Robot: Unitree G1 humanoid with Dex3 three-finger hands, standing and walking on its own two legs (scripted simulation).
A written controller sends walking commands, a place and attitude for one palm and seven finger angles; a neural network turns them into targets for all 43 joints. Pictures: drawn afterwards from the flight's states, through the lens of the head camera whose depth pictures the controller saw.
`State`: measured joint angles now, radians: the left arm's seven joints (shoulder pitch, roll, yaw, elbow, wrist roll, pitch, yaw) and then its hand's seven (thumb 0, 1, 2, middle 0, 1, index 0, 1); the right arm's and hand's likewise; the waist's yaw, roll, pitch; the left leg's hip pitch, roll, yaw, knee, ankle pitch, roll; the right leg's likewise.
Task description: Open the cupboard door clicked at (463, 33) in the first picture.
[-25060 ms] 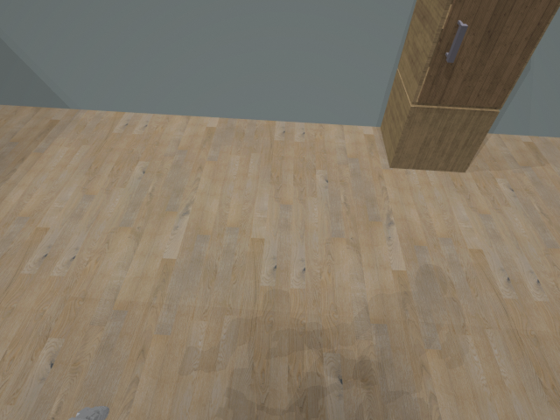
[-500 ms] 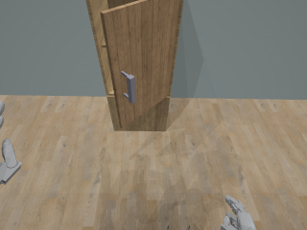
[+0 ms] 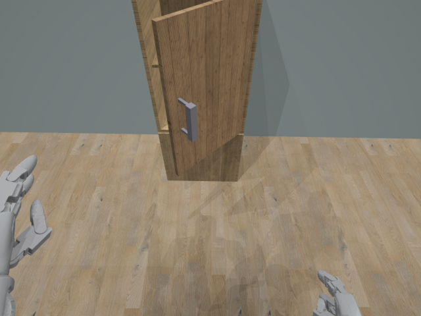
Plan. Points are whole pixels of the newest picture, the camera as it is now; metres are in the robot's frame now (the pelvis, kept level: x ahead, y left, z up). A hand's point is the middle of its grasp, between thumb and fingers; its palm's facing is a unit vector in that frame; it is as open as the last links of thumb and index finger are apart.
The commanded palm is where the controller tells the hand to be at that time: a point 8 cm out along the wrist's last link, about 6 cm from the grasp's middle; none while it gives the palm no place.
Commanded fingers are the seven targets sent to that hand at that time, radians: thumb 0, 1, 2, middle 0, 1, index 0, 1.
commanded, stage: let the arm hang, fingers relaxed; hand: left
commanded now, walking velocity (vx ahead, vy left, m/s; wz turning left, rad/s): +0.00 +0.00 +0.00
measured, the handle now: (187, 120) +0.69 +0.12 -0.06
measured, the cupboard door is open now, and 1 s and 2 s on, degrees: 45 45 45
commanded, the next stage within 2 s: look to check the result in 1.06 s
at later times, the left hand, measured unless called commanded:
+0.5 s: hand out of the picture -0.04 +0.19 -0.17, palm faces +0.02 -0.97 -0.23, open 7.3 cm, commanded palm none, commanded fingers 0.00 0.90 0.90 -0.20 -0.30 -0.20 -0.30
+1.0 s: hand out of the picture +0.07 +0.18 -0.16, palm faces +0.02 -0.97 -0.23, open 7.4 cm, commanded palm none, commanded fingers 0.00 0.90 0.90 -0.20 -0.30 -0.20 -0.30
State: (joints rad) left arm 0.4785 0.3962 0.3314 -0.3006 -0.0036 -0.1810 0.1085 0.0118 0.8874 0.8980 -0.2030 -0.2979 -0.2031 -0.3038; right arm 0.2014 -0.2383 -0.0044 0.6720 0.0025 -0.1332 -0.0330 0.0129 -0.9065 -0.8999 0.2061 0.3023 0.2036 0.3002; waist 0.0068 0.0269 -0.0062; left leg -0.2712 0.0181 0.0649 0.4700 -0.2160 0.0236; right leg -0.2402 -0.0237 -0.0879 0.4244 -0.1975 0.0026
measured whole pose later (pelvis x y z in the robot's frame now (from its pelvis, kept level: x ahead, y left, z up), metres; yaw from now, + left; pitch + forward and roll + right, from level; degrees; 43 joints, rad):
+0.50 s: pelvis -0.01 -0.01 +0.00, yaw +1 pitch -1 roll +0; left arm 0.29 0.23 0.01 1.15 0.01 0.02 0.01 0.01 0.93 0.90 -0.20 -0.30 -0.20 -0.30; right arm 0.28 -0.20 0.00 1.13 -0.02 0.02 -0.01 0.01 -0.91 -0.90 0.20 0.30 0.20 0.30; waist 0.00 0.00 0.08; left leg -0.22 0.02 0.05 0.42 -0.19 0.01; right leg -0.19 -0.02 -0.11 0.41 -0.20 -0.02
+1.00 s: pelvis +0.01 -0.02 +0.01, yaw +0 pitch -1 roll +0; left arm 0.16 0.19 0.01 1.12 0.01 -0.01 0.01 0.00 0.90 0.90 -0.20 -0.30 -0.20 -0.30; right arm 0.19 -0.20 -0.01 1.14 -0.02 -0.01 -0.01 0.01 -0.91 -0.90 0.20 0.30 0.20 0.30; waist -0.01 0.01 0.03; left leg -0.16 0.01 0.06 0.36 -0.18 0.00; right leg -0.15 -0.02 -0.10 0.38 -0.21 -0.02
